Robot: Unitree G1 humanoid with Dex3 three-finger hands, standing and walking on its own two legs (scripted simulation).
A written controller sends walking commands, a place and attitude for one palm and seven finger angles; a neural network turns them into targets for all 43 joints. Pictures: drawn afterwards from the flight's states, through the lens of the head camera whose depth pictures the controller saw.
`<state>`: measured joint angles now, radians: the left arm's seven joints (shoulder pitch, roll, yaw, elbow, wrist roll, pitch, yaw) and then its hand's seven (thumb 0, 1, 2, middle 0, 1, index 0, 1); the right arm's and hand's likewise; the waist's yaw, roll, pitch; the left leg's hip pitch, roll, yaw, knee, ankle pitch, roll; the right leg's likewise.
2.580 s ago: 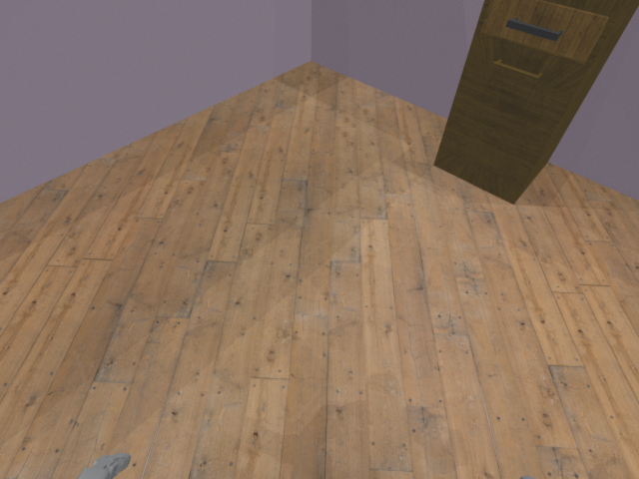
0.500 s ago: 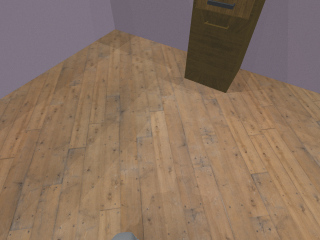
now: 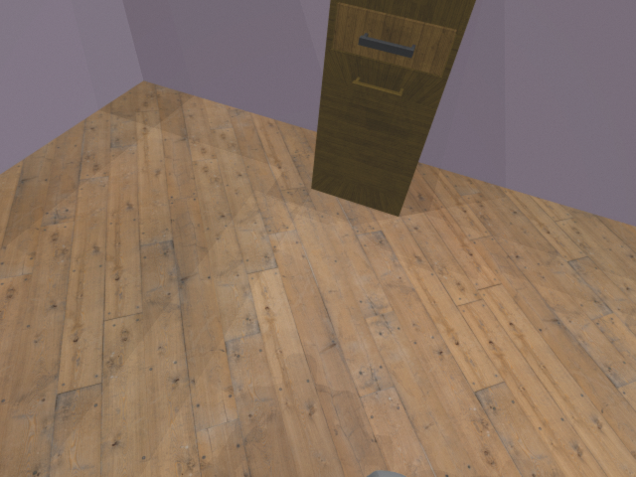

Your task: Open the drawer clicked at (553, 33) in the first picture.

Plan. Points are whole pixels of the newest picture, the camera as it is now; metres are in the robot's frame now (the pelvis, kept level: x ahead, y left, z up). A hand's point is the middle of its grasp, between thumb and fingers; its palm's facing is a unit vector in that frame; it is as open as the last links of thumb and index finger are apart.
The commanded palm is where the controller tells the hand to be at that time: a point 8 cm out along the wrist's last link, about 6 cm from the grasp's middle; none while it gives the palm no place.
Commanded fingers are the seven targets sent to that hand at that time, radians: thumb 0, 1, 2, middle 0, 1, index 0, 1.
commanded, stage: walk to a spot facing it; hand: left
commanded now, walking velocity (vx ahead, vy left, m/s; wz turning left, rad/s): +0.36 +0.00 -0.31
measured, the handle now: (387, 44) +1.36 -0.14 -0.03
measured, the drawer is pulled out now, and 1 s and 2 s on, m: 0.00 0.00 0.00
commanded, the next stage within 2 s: take the last steps up to it in 0.86 s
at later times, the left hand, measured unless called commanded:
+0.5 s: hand (267, 346) +0.36 +0.10 -0.19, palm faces -0.18 -0.97 -0.14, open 7.4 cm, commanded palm none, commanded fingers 0.00 0.90 0.90 -0.20 -0.30 -0.20 -0.30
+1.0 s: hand (256, 307) +0.44 +0.14 -0.19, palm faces -0.17 -0.97 -0.14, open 7.4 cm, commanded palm none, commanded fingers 0.00 0.90 0.90 -0.20 -0.30 -0.20 -0.30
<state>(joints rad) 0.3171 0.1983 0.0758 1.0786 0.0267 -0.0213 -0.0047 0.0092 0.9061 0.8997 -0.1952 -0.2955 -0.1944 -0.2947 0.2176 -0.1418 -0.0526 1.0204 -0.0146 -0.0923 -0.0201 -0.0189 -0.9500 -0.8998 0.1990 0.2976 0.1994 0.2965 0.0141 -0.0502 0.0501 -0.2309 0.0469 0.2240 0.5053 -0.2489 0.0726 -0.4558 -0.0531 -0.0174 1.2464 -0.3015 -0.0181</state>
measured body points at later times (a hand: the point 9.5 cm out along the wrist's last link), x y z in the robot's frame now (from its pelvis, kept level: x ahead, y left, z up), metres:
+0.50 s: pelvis +0.23 -0.04 -0.02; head +0.27 -0.04 +0.42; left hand +0.37 +0.16 -0.17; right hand +0.06 -0.18 -0.16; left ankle +0.05 +0.07 -0.68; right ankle +0.28 -0.11 -0.74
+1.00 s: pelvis +0.47 -0.04 -0.02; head +0.50 -0.03 +0.43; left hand +0.45 +0.19 -0.18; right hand +0.54 -0.29 -0.14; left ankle +0.58 +0.04 -0.74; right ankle +0.30 -0.10 -0.68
